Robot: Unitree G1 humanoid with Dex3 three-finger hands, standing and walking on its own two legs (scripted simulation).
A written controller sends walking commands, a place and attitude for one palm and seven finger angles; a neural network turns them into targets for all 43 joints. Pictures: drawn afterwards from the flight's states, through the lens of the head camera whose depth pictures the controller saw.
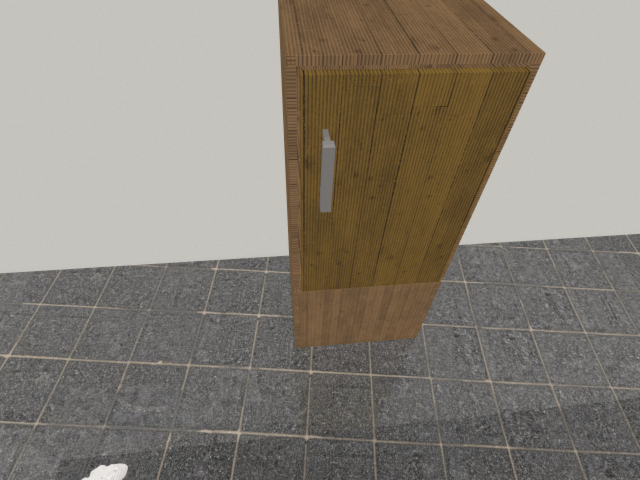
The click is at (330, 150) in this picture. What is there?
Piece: cupboard door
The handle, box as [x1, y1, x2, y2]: [320, 129, 335, 211]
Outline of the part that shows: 322,129 324,140 322,141 320,211 330,211 335,147 333,141 329,139 327,129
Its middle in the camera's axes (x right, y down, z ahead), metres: +0.01 -0.12 +0.71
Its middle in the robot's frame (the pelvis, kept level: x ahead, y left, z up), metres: +0.62 +0.02 +0.03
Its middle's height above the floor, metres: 0.80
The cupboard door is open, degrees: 0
